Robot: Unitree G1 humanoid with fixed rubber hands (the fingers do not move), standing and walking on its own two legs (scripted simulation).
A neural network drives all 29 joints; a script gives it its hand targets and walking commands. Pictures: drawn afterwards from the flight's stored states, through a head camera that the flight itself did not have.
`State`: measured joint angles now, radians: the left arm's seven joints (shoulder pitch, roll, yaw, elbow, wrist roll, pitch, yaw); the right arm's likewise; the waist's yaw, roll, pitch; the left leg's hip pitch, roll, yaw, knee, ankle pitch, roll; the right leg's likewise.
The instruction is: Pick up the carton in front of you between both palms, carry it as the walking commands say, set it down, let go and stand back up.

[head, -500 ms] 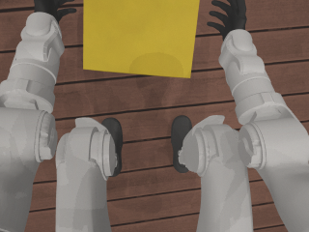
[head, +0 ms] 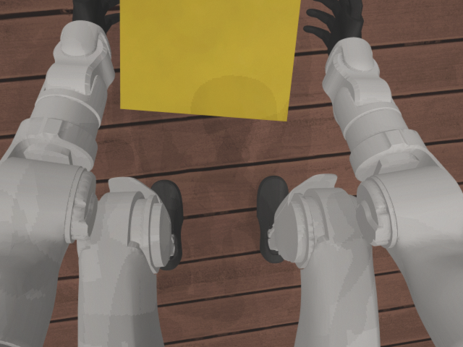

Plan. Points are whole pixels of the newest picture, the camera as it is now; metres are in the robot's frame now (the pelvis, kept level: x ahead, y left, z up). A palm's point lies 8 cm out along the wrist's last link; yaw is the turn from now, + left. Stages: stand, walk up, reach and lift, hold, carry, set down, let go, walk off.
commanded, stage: reach and lift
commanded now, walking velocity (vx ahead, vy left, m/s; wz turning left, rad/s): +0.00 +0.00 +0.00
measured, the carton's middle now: (209, 51) +0.50 +0.03 -0.25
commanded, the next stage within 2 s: none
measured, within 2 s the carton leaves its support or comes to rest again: leaves its support in 0.40 s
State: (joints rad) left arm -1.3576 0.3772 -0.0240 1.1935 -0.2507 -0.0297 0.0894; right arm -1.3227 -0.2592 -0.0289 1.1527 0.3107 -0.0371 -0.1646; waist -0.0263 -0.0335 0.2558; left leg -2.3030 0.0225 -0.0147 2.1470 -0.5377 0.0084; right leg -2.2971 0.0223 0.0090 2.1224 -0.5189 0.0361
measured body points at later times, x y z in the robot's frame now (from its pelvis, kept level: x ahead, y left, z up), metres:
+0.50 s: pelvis -0.01 +0.00 -0.01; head +0.33 +0.04 +0.28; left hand +0.53 +0.17 -0.16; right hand +0.53 -0.13 -0.15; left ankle +0.12 +0.12 -0.34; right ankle +0.12 -0.13 -0.34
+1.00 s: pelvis +0.01 -0.01 +0.11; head +0.25 +0.02 +0.49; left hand +0.48 +0.19 +0.04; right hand +0.50 -0.12 +0.05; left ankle +0.11 +0.12 -0.34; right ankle +0.13 -0.13 -0.34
